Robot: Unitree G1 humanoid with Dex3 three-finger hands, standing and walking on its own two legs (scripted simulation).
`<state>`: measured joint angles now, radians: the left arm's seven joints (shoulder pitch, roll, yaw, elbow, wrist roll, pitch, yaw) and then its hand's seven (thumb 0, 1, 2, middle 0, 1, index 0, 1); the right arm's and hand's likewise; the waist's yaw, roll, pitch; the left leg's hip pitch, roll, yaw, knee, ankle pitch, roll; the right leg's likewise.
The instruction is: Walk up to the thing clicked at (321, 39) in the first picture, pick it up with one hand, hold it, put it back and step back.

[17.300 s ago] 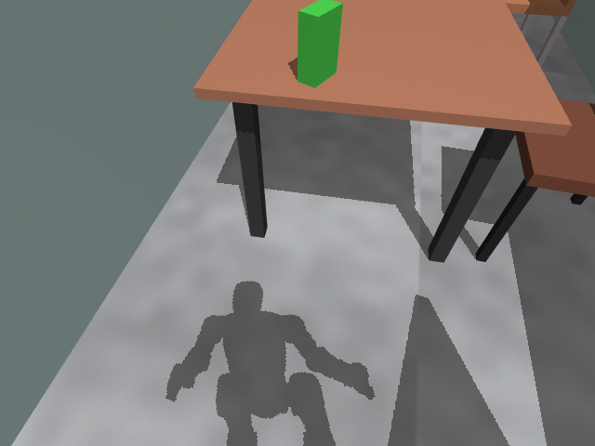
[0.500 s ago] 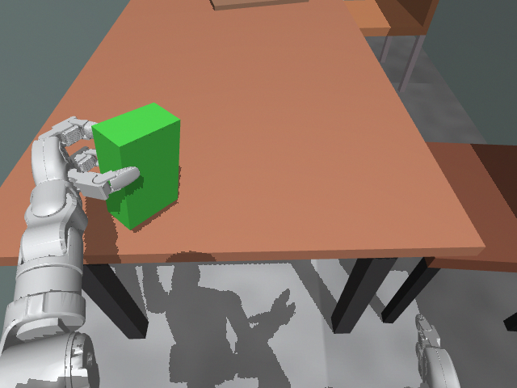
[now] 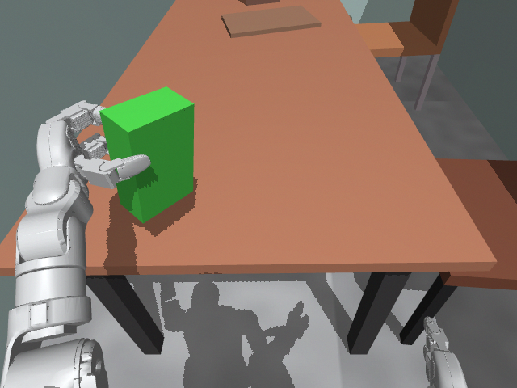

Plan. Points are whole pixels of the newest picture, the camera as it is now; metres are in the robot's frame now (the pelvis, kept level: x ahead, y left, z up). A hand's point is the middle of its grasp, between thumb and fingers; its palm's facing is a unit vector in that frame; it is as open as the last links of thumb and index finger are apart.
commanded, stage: lift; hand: left
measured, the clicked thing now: (154, 157) +0.42 +0.16 +0.18
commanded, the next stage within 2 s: hold in 0.68 s
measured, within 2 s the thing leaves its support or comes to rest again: neither
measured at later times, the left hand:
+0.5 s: hand (102, 131) +0.36 +0.19 +0.26, palm faces +0.27 -0.96 +0.00, open 9.9 cm
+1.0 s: hand (84, 127) +0.33 +0.19 +0.29, palm faces +0.26 -0.97 +0.00, open 9.9 cm
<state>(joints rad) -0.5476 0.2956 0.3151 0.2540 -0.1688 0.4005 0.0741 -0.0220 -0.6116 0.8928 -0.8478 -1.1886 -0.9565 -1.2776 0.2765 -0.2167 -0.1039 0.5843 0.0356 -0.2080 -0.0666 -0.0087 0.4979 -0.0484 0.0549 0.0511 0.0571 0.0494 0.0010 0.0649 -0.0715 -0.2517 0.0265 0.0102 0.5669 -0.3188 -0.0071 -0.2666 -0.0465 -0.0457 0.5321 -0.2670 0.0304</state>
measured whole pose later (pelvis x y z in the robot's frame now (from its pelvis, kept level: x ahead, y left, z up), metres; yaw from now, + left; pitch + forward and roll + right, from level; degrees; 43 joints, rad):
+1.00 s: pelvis -0.03 +0.00 +0.00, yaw +1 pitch -3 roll +0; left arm -0.61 0.32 0.31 0.02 -0.22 0.77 0.09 -0.02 -0.61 0.94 -0.83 -1.19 -0.94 -1.28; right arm 0.28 -0.22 -0.09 0.62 0.07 -0.28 -0.04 -0.01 0.51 -0.05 0.05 0.05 0.05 0.05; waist 0.03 0.08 -0.09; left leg -0.23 0.02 0.00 0.56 -0.28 -0.01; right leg -0.25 -0.06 -0.05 0.54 -0.24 0.03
